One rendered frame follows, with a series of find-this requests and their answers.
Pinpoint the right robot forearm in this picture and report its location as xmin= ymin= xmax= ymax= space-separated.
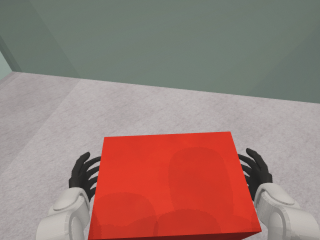
xmin=254 ymin=183 xmax=320 ymax=240

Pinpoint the right robot hand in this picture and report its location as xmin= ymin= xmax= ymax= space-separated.
xmin=238 ymin=148 xmax=273 ymax=201

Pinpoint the left robot hand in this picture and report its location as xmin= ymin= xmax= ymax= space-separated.
xmin=68 ymin=152 xmax=101 ymax=202

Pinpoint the carton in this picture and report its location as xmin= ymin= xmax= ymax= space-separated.
xmin=88 ymin=131 xmax=262 ymax=240

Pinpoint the left robot forearm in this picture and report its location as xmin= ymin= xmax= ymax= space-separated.
xmin=34 ymin=187 xmax=91 ymax=240

